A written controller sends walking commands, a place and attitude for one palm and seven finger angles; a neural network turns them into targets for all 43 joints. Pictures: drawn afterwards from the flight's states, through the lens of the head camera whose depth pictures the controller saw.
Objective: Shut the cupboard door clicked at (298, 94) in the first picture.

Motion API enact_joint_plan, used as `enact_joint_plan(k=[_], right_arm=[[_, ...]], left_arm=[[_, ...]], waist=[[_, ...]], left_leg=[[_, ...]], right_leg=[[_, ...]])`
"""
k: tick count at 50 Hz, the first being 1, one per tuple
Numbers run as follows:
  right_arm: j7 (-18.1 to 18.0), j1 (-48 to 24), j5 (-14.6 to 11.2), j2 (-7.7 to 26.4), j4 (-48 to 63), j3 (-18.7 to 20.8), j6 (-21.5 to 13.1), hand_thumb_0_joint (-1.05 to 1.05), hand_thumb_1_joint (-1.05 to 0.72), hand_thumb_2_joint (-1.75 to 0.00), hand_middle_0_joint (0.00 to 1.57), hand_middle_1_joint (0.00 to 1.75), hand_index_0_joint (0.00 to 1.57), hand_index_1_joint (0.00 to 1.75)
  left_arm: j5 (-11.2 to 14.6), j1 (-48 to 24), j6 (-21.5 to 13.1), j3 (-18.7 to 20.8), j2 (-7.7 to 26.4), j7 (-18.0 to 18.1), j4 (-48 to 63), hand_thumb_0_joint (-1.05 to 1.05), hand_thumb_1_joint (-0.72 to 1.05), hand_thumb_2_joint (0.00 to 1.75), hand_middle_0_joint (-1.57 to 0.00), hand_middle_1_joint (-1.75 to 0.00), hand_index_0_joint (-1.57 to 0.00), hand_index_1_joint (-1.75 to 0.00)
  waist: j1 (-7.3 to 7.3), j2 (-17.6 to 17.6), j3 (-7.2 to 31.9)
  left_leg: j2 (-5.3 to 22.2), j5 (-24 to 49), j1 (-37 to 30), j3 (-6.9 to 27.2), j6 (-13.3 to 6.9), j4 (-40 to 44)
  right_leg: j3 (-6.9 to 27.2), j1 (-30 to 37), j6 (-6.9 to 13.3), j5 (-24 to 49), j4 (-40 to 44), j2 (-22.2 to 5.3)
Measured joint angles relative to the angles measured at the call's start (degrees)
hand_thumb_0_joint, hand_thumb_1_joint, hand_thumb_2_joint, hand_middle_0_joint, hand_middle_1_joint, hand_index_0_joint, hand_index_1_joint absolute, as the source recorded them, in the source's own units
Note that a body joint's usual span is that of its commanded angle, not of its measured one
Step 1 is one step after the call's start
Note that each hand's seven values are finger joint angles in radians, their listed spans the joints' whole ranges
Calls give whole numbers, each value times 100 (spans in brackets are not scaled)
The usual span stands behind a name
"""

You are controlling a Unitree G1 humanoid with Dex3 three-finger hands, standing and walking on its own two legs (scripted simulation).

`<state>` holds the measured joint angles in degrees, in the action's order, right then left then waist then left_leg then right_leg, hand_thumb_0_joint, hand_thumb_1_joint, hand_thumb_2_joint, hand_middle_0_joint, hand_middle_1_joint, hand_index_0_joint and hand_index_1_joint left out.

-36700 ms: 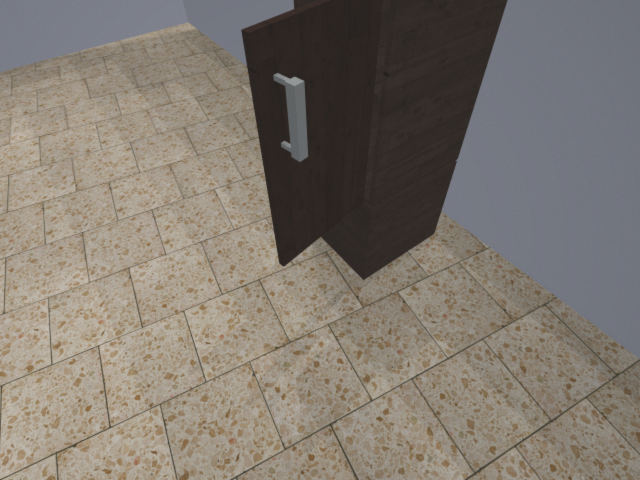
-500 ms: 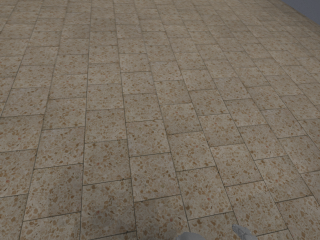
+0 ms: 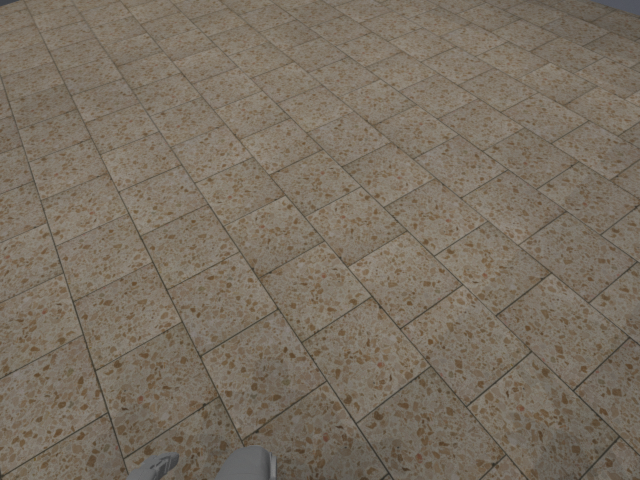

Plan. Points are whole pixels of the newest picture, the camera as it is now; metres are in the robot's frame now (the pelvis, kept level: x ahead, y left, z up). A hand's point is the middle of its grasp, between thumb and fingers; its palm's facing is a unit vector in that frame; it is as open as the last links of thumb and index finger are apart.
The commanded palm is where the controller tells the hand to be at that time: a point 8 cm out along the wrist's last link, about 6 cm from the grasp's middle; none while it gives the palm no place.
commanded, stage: turn to face it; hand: left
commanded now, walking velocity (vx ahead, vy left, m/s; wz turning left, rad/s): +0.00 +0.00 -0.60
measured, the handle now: out of the picture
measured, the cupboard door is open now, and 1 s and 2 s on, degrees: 59 59 59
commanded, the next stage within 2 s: none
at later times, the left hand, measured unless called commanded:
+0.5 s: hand (178, 443) +0.19 +0.23 -0.16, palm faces -0.26 -0.94 -0.21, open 7.4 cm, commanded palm none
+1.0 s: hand (241, 399) +0.25 +0.14 -0.17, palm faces -0.54 -0.82 -0.20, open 7.4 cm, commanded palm none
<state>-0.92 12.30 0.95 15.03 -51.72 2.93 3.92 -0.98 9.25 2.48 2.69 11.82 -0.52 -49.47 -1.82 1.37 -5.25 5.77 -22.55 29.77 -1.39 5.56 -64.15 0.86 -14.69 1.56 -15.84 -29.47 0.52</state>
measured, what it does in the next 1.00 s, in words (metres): steps on the spot, turning right: left foot, then right foot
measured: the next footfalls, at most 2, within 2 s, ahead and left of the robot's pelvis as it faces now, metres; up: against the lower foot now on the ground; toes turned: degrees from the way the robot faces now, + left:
left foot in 0.20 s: +0.09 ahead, +0.15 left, +0.00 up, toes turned -4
right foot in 0.62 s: +0.02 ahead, -0.10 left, +0.00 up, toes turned -28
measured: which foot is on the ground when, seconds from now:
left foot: up 0.00-0.18, down 0.20-0.62, up 0.64-1.00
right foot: down 0.00-0.20, up 0.22-0.60, down 0.62-1.00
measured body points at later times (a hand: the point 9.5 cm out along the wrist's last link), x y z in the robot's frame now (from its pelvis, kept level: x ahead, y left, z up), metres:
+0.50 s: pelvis +0.04 +0.04 +0.00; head +0.10 +0.05 +0.45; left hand +0.20 +0.28 -0.15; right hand +0.04 -0.22 -0.13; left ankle +0.05 +0.15 -0.74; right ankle -0.03 -0.08 -0.68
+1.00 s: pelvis +0.08 +0.02 +0.00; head +0.13 +0.00 +0.44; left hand +0.28 +0.19 -0.16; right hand +0.02 -0.26 -0.13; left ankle +0.15 +0.12 -0.72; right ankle -0.01 -0.08 -0.74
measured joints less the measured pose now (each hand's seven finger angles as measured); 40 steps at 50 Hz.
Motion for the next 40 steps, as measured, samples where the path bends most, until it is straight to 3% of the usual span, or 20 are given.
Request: enact_joint_plan(k=[7,9,10,11,14,17,20,23,28,31,32,34,36,40], right_arm=[[10,-243,-46,-199,163,-69,-107,0,-91,-90,20,30,20,30],[-6,-271,-63,-239,210,-102,-184,0,-91,-90,20,30,20,30],[-12,-247,-56,-230,250,-126,-247,0,-91,-90,20,30,20,30],[-24,-263,-35,-278,246,-136,-294,0,-91,-90,20,30,20,30],[-32,-243,54,-405,302,-243,-313,0,-90,-90,20,30,20,30],[-67,-154,84,-447,344,-290,-307,0,-90,-90,20,30,20,30],[-88,-97,80,-437,327,-282,-314,0,-90,-90,20,30,20,30],[-82,-32,74,-400,280,-236,-315,0,-90,-90,20,30,20,30],[-30,86,76,-258,146,-122,-265,0,-90,-90,20,30,20,30],[7,231,35,-131,75,-44,-215,0,-90,-90,20,30,20,30],[11,229,13,-57,26,-7,-170,0,-90,-90,20,30,20,30],[-31,154,-12,68,-54,37,-16,0,-90,-90,20,30,20,30],[-58,58,-17,97,-88,54,52,1,-91,-90,20,30,20,30],[-5,-130,-6,14,26,22,19,1,-91,-90,20,30,20,30]], left_arm=[[-55,179,24,55,-20,-34,-78,0,90,90,-20,-30,-21,-30],[-33,232,58,99,24,-24,-101,0,90,90,-20,-30,-21,-30],[-5,278,89,120,42,-19,-97,0,90,90,-20,-30,-21,-30],[22,257,124,150,103,-16,-127,0,90,90,-20,-30,-21,-30],[7,225,208,252,269,-36,-167,0,90,90,-20,-30,-20,-30],[-21,193,244,317,353,-121,-170,0,91,90,-20,-30,-20,-30],[-12,164,258,335,379,-163,-130,0,91,90,-20,-30,-20,-30],[-10,115,281,331,364,-183,-111,0,91,90,-19,-30,-20,-30],[-21,-16,253,268,280,-205,-69,0,91,90,-19,-30,-20,-30],[-30,-38,135,204,259,-213,13,0,91,90,-19,-30,-20,-30],[-45,-64,58,189,210,-182,4,0,91,90,-19,-30,-20,-30],[-20,-82,-30,116,98,-113,3,0,91,90,-20,-30,-20,-30],[-6,-23,-57,89,31,-38,19,0,91,90,-20,-30,-20,-30],[1,111,-34,64,21,28,-25,0,91,90,-20,-30,-20,-30]], waist=[[199,-185,102],[242,-252,146],[249,-224,207],[247,-308,203],[308,-472,138],[310,-434,113],[312,-357,73],[274,-267,43],[151,-85,4],[108,-22,72],[120,72,76],[99,221,43],[111,218,40],[122,45,60]], left_leg=[[-236,-44,-466,15,-13,1721],[-335,365,-847,-30,-47,2602],[-305,659,-1047,-34,-121,3086],[-324,692,-1032,-96,-270,3053],[-233,478,-1147,-357,-586,2946],[-92,554,-1373,-523,-602,3255],[22,640,-1555,-730,-598,3511],[134,614,-1670,-948,-567,3580],[356,350,-1740,-1306,-432,3281],[496,3,-1632,-1483,-284,2715],[529,-308,-1467,-1333,-233,2268],[313,-863,-993,-723,-185,1086],[81,-807,-577,-399,-144,225],[-76,-225,-116,-156,-40,-18]], right_leg=[[446,-34,-143,-48,-17,80],[584,-126,-231,-170,-219,124],[623,-215,-278,-268,-385,199],[641,-359,-285,-618,-747,193],[342,-905,-324,-1401,-2423,174],[-11,-1230,-425,-1239,-3427,56],[-170,-1310,-500,-1032,-3550,-93],[-283,-1208,-525,-979,-3110,-224],[-481,-720,-422,-872,-1725,-266],[-580,-196,-234,-173,-553,-217],[-558,-213,-139,-336,-586,-147],[-499,-264,-18,-501,-747,-55],[-372,-196,2,-400,-575,-16],[-80,-31,29,-96,-70,61]])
